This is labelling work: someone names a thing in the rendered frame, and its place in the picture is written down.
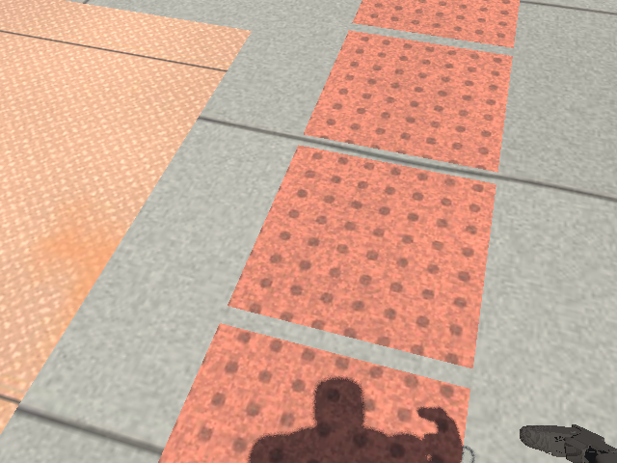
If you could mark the right robot hand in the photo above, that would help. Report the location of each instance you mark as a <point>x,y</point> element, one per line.
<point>576,443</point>

